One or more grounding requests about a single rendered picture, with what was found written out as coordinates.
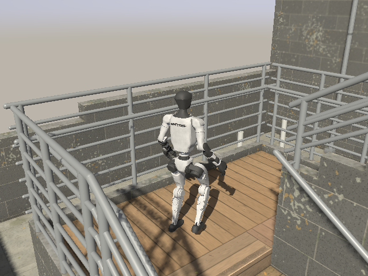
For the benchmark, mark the right robot upper arm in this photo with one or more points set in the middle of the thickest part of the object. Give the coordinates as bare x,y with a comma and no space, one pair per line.
199,124

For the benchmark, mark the left robot upper arm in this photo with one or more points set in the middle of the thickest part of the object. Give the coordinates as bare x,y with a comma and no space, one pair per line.
164,128

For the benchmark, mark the robot left hand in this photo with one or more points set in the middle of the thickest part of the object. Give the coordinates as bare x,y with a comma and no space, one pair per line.
170,151

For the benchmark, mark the robot right hand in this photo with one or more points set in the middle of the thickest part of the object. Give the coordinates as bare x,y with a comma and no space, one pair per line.
222,167

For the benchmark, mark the right robot forearm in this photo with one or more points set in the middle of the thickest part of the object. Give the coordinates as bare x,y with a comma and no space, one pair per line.
210,155

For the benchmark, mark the robot right shin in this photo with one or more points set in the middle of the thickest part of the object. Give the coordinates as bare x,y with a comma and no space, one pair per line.
201,205

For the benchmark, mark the left robot forearm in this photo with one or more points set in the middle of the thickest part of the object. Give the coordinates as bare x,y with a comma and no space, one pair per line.
165,145

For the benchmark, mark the left robot thigh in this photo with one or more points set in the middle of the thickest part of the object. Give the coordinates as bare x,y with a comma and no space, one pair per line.
179,178

